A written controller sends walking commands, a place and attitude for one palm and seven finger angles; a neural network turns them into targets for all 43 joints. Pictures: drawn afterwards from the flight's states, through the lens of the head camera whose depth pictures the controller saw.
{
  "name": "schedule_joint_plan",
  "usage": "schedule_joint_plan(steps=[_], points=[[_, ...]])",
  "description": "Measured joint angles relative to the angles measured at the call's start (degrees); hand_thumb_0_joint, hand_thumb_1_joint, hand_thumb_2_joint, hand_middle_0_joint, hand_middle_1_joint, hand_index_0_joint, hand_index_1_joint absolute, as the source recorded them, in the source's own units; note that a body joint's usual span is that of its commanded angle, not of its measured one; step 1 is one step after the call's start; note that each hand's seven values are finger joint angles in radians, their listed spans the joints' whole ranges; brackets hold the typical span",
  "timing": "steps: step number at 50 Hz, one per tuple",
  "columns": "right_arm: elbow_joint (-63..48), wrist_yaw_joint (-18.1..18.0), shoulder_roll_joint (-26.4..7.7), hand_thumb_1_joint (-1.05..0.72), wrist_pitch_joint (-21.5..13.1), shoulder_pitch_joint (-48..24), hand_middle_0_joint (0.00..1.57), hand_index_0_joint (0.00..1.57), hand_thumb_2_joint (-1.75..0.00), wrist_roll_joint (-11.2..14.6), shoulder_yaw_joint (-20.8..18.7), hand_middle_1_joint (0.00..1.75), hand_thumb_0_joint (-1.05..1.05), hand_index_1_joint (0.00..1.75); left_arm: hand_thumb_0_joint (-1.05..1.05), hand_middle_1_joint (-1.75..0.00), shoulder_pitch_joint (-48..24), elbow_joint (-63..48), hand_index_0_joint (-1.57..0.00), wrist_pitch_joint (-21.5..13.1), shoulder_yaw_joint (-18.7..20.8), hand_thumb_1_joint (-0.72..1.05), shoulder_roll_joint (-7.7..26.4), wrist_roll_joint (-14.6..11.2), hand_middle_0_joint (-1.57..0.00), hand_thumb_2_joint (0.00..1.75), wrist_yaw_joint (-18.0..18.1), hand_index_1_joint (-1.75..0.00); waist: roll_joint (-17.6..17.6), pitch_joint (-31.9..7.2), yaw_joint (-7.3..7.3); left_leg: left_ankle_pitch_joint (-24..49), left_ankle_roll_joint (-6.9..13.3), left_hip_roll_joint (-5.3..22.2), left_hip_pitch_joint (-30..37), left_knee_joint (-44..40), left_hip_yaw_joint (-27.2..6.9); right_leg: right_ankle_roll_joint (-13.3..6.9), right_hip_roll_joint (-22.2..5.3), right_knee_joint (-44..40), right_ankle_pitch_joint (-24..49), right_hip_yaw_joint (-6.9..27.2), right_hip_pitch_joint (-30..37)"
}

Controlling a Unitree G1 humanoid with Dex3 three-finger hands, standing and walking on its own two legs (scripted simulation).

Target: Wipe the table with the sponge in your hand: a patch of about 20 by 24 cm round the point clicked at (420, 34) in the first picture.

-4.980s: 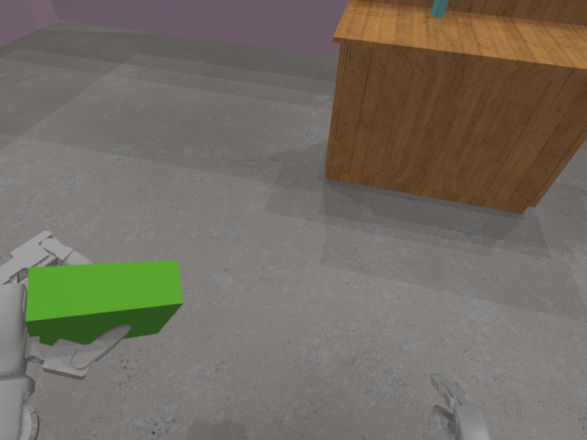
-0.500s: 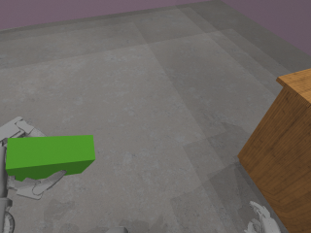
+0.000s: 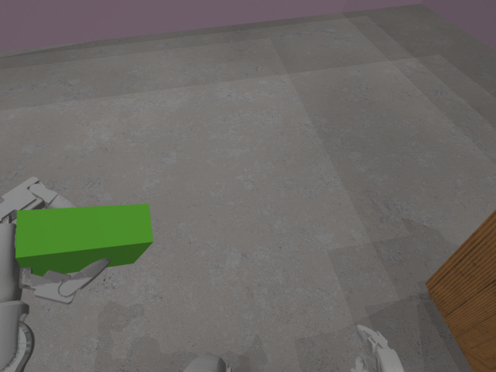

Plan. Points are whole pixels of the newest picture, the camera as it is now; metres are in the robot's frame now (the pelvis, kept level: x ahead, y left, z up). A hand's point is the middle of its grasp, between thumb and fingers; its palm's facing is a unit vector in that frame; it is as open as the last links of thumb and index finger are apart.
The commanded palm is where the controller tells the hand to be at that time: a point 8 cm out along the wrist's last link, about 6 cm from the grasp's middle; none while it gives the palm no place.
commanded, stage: walk to a spot facing it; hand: left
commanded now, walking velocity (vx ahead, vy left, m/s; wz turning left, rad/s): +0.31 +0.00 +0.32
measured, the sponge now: (106, 240) +0.23 +0.20 +0.16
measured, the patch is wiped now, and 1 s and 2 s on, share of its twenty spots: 0.00 0.00 0.00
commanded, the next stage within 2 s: turn to face it in 0.30 s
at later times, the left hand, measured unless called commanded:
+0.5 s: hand (80, 179) +0.30 +0.26 +0.19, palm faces +0.43 -0.78 -0.45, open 9.3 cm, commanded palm +0.25 +0.30 +0.19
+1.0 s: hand (167, 135) +0.40 +0.17 +0.19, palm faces +0.21 -0.85 -0.49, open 9.3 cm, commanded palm +0.35 +0.22 +0.19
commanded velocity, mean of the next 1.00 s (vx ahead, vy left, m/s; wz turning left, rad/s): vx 0.09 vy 0.00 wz -0.29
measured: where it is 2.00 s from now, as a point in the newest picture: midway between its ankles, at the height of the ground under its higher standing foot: outside the picture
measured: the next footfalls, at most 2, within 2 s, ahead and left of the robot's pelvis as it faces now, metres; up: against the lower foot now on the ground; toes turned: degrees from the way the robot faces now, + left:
left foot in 0.24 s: +0.15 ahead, +0.14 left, +0.00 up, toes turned +13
right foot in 0.62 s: +0.22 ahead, -0.10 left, +0.00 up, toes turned -8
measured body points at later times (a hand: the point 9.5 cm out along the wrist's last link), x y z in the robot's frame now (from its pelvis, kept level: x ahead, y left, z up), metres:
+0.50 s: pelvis +0.11 +0.01 +0.01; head +0.14 +0.02 +0.46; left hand +0.27 +0.30 +0.22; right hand +0.29 -0.17 -0.08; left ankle +0.11 +0.13 -0.73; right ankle +0.15 -0.12 -0.68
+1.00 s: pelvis +0.15 -0.03 +0.01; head +0.20 -0.03 +0.45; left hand +0.39 +0.21 +0.21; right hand +0.29 -0.32 -0.06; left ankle +0.16 +0.11 -0.71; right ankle +0.18 -0.10 -0.73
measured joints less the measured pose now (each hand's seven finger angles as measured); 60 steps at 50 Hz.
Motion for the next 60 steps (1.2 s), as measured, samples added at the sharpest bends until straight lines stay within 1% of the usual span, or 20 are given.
schedule_joint_plan(steps=[3, 6, 11, 13, 16, 19, 24, 27, 30, 32, 34, 36, 38, 42, 46, 50, 52, 54, 57, 60], points=[[-0.38, -0.36, -2.28, -0.90, 0.90, -0.43, 0.21, 0.21, -0.90, 0.12, -1.23, 0.30, 0.01, 0.30, 0.00, -1.37, 1.75, -0.16, -0.83, 0.21, -0.29, -0.44, -0.73, 0.02, -0.83, 1.04, -0.08, -1.37, -1.40, 0.47, -1.63, 3.27, -0.60, 0.23, -3.28, 1.08, 2.33, 0.64, -0.61, -4.48, 1.23, -0.77, 2.81], [-2.57, -0.70, -3.79, -0.90, 0.91, 0.31, 0.21, 0.21, -0.90, 0.02, -2.75, 0.30, 0.01, 0.30, 0.00, -1.37, 4.27, -3.14, -0.83, 0.06, -0.11, -0.44, 0.62, 0.02, -0.83, 1.04, 0.27, -1.37, -3.72, 0.87, -2.82, 4.83, -0.35, 1.01, -2.31, -10.21, 5.14, 0.83, -1.34, -7.62, 1.82, -1.54, 4.67], [-6.20, -1.37, -5.78, -0.90, 0.44, 2.11, 0.20, 0.20, -0.90, -0.15, -5.09, 0.30, 0.01, 0.30, 0.00, -1.37, 7.27, -9.85, -0.83, -0.66, 1.55, -0.44, 3.13, -0.37, -0.83, 1.04, 1.95, -1.37, -5.97, 1.49, -2.96, 7.85, 0.20, 0.65, 4.62, -29.63, 8.08, 2.29, -2.19, -5.67, -1.28, -2.18, 5.93], [-7.47, -1.83, -6.30, -0.90, 0.17, 2.44, 0.20, 0.20, -0.90, 0.05, -5.78, 0.30, 0.01, 0.30, 0.00, -1.37, 7.01, -11.33, -0.83, -1.23, 2.68, -0.44, 3.82, -0.58, -0.83, 1.04, 2.64, -1.37, -5.83, 1.43, -2.95, 13.66, 1.56, 0.22, 7.36, -34.14, 8.28, 2.99, -2.66, 0.20, -4.69, -1.72, 4.59], [-6.62, -1.73, -3.82, -0.91, 0.06, 0.53, 0.20, 0.20, -0.90, 0.37, -5.93, 0.30, 0.01, 0.30, 0.00, -1.37, 2.94, -7.94, -0.83, -2.08, 3.85, -0.44, 4.73, -0.13, -0.83, 1.04, 2.60, -1.37, -6.48, 2.26, -3.29, 10.77, 2.64, -0.05, 6.85, -29.68, 7.64, 3.29, -0.99, 18.55, -12.66, 4.16, -1.84], [-5.76, -0.50, -0.70, -0.91, -0.35, -0.49, 0.20, 0.20, -0.90, 0.77, -4.25, 0.30, 0.01, 0.30, 0.00, -1.37, 1.84, -5.89, -0.83, -0.97, 4.29, -0.44, 4.55, 0.09, -0.83, 1.04, 1.87, -1.37, -5.44, 1.50, -3.78, 9.89, 2.05, 0.62, 7.85, -31.43, 6.29, 3.86, 0.51, 26.58, -11.31, 5.51, -7.67], [-5.94, 0.70, 3.07, -0.90, -2.00, 0.26, 0.20, 0.20, -0.90, 0.48, -0.89, 0.30, 0.01, 0.30, 0.00, -1.37, 6.23, -8.86, -0.83, -1.16, 2.64, -0.44, 2.78, -0.21, -0.83, 1.04, 0.92, -1.37, -3.12, 0.69, -2.54, 10.98, 0.74, 1.90, 10.67, -36.16, 5.71, 4.50, 0.50, 15.52, -4.36, 4.25, -9.56], [-5.69, 0.42, 4.14, -0.90, -2.15, 0.44, 0.21, 0.20, -0.90, 0.18, 0.75, 0.30, 0.01, 0.30, 0.00, -1.37, 7.28, -8.15, -0.83, -1.45, 1.99, -0.44, 2.89, -0.12, -0.83, 1.04, 0.49, -1.37, -1.76, 0.70, -0.69, 10.29, -0.54, 2.92, 12.52, -36.96, 6.31, 4.53, 1.66, 6.04, -1.77, 3.18, -6.86], [-5.67, 0.20, 4.27, -0.90, -1.82, 0.12, 0.21, 0.21, -0.90, 0.05, 1.62, 0.30, 0.01, 0.30, 0.00, -1.37, 5.36, -5.07, -0.83, -0.62, 2.23, -0.44, 3.41, 0.06, -0.83, 1.04, 0.36, -1.37, -0.75, 0.85, 0.75, 7.37, -2.22, 4.07, 13.02, -33.47, 7.08, 4.33, 3.25, -3.23, 1.86, 1.57, -1.97], [-5.39, 0.31, 3.02, -0.90, -1.46, -1.13, 0.21, 0.21, -0.90, 0.08, 1.41, 0.30, 0.01, 0.30, 0.00, -1.37, 2.36, -2.45, -0.83, 0.07, 1.87, -0.44, 2.46, 0.51, -0.83, 1.04, 0.24, -1.37, 1.15, 1.28, 1.11, 3.13, -2.26, 5.57, 10.60, -25.77, 6.28, -0.11, 4.85, -2.91, 3.63, 1.22, -1.66], [-4.29, 0.69, 1.44, -0.90, -0.83, -3.19, 0.21, 0.21, -0.90, 0.18, 0.62, 0.30, 0.01, 0.30, 0.00, -1.37, -0.31, -0.69, -0.83, 1.10, 0.93, -0.44, 0.54, 0.17, -0.83, 1.04, 0.13, -1.37, 1.36, 2.04, 1.01, -2.58, -2.62, 3.61, 6.20, -13.60, 3.36, -2.54, 5.18, -0.64, 1.85, 1.99, -2.65], [-3.91, 0.88, 0.08, -0.90, -0.08, -4.98, 0.21, 0.21, -0.90, -0.01, 0.03, 0.30, 0.01, 0.30, 0.00, -1.37, -0.69, -0.76, -0.83, 1.50, 0.54, -0.44, -0.65, -0.26, -0.83, 1.04, 0.19, -1.37, 0.18, 2.86, 0.26, -3.35, -3.34, 1.43, 2.58, -4.27, 1.98, -3.14, 5.29, -1.10, 1.75, 3.43, -2.70], [-4.50, 0.86, -1.02, -0.90, 0.74, -6.05, 0.21, 0.21, -0.90, -0.16, -0.54, 0.30, 0.01, 0.30, 0.00, -1.37, 0.85, -2.26, -0.83, 1.30, 0.49, -0.44, -0.67, -0.57, -0.83, 1.04, 0.20, -1.37, -1.22, 3.24, -1.02, -2.62, -3.79, 0.35, 0.57, -1.29, 1.77, -3.13, 5.61, -2.54, 2.72, 4.79, -2.56], [-6.79, 0.62, -2.93, -0.90, 1.94, -6.06, 0.21, 0.20, -0.90, -0.37, -2.11, 0.30, 0.01, 0.30, 0.00, -1.37, 5.46, -6.97, -0.84, 0.14, 1.41, -0.44, 1.88, -1.26, -0.83, 1.04, -0.02, -1.37, -3.88, 2.67, -3.02, -0.65, -4.18, -0.31, 0.25, -7.92, 2.21, -3.52, 6.56, -5.34, 4.49, 7.31, -2.85], [-8.52, 0.56, -4.82, -0.91, 3.07, -4.64, 0.20, 0.20, -0.90, -0.10, -3.72, 0.30, 0.01, 0.30, 0.00, -1.37, 8.25, -10.14, -0.84, -0.69, 3.65, -0.44, 5.00, -1.69, -0.84, 1.04, 0.27, -1.36, -5.45, 1.51, -3.13, 0.38, -4.05, -0.73, 2.59, -17.94, 2.23, -3.50, 7.94, -6.51, 5.59, 9.90, -3.74], [-9.30, 0.73, -5.91, -0.91, 4.35, -2.75, 0.20, 0.20, -0.90, 0.53, -4.29, 0.30, 0.01, 0.30, 0.00, -1.37, 7.88, -10.59, -0.84, -0.19, 4.56, -0.44, 5.57, -1.63, -0.84, 1.04, 0.74, -1.36, -5.99, 0.39, -2.84, 3.80, -3.42, -1.01, 7.10, -28.47, 2.36, -2.87, 9.26, -6.05, 5.82, 11.92, -4.44], [-9.71, 0.65, -5.97, -0.91, 4.76, -1.65, 0.20, 0.20, -0.90, 0.68, -4.24, 0.30, 0.01, 0.30, 0.00, -1.37, 7.14, -10.47, -0.84, 0.26, 4.43, -0.44, 5.27, -1.43, -0.84, 1.04, 0.86, -1.36, -5.77, -0.22, -2.83, 7.91, -2.09, -0.36, 10.38, -34.74, 3.01, -2.33, 10.14, -4.27, 5.12, 12.57, -5.20], [-9.74, 0.44, -4.50, -0.91, 5.08, -0.88, 0.20, 0.20, -0.90, 0.72, -4.05, 0.30, 0.01, 0.30, 0.00, -1.37, 5.77, -9.23, -0.84, 0.41, 4.49, -0.44, 5.25, -1.05, -0.84, 1.04, 0.65, -1.36, -7.39, -0.10, -2.10, 8.00, -0.88, -0.76, 11.24, -34.55, 4.94, -0.30, 9.64, 0.68, 0.41, 13.80, -6.77], [-9.93, 0.68, -2.22, -0.91, 4.53, 0.34, 0.20, 0.20, -0.90, 0.29, -3.17, 0.30, 0.01, 0.30, 0.00, -1.37, 4.58, -6.56, -0.84, 0.99, 3.93, -0.44, 3.99, -0.19, -0.84, 1.04, 0.17, -1.36, -6.07, 0.21, -1.34, 6.57, -0.87, 1.37, 12.35, -33.61, 6.68, 2.77, 8.40, 15.32, -7.11, 10.62, -10.29], [-9.70, 1.89, -0.25, -0.90, 3.32, 1.28, 0.20, 0.20, -0.90, 0.43, -1.72, 0.30, 0.01, 0.30, 0.00, -1.37, 3.76, -5.99, -0.84, 1.62, 2.43, -0.44, 2.22, 0.18, -0.84, 1.04, -0.02, -1.36, -3.66, 1.08, -0.32, 6.24, -1.69, 4.48, 13.71, -33.59, 8.45, 4.29, 5.96, 17.15, -6.65, 7.35, -9.69]])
